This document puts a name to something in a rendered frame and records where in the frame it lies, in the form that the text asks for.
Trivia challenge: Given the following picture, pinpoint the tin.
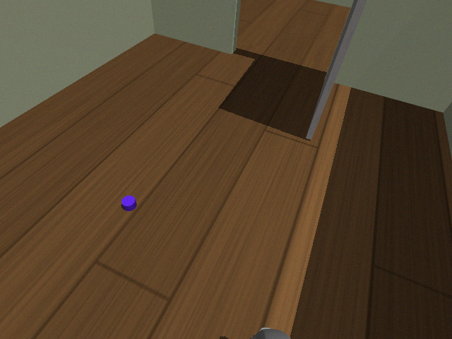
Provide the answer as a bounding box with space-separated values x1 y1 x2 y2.
121 196 136 211

